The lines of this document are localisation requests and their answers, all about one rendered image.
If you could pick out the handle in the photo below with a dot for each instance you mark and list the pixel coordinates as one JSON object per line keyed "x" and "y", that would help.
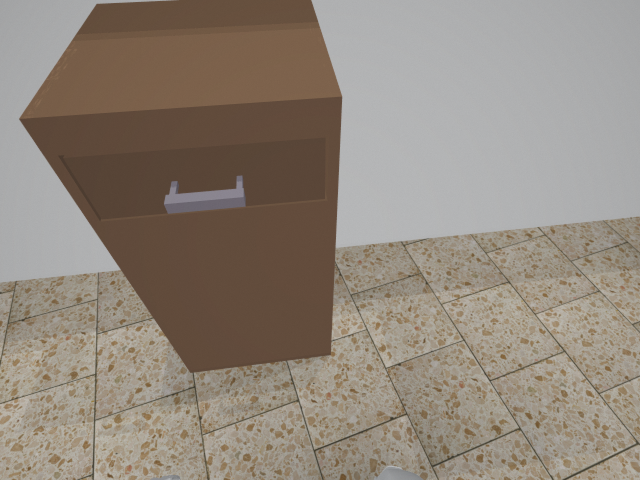
{"x": 208, "y": 200}

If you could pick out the cabinet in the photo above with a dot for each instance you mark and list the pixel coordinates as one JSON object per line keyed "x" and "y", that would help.
{"x": 228, "y": 287}

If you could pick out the drawer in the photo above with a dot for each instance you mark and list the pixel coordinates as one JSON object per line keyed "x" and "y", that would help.
{"x": 135, "y": 182}

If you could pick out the robot right shin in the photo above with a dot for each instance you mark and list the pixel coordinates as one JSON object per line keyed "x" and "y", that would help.
{"x": 392, "y": 467}

